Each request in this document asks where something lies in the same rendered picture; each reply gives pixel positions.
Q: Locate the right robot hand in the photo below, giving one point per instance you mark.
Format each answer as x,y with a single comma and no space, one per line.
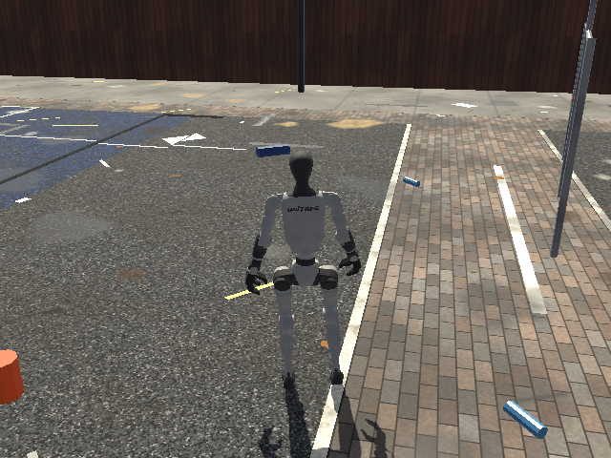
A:
347,262

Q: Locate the robot right thigh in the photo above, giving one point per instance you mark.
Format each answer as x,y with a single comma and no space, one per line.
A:
328,279

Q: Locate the robot left thigh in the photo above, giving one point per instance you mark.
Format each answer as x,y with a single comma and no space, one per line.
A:
282,280

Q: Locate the robot right upper arm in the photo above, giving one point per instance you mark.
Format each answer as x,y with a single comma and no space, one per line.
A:
333,201

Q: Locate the left robot hand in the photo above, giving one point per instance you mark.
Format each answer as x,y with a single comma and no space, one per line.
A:
250,279

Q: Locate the left robot forearm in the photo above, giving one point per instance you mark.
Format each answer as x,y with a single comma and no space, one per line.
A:
256,258

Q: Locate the right robot forearm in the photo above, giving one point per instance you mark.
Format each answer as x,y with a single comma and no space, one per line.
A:
350,248

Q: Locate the robot left upper arm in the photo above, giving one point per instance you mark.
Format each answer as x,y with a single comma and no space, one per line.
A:
272,203

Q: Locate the robot thigh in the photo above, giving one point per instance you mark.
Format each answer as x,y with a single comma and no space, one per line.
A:
328,279
282,280

